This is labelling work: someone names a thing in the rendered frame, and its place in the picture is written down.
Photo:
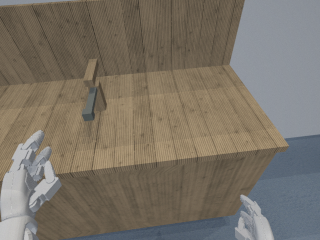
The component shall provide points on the right robot hand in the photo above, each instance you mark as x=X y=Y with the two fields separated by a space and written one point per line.
x=258 y=227

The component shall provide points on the left robot hand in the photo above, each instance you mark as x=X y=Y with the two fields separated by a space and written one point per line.
x=20 y=182

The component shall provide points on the tap lever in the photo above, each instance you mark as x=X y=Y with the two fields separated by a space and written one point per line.
x=88 y=113

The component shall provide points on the counter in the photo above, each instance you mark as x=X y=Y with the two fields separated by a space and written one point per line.
x=176 y=137

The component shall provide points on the left robot forearm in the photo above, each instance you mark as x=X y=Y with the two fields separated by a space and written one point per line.
x=22 y=227

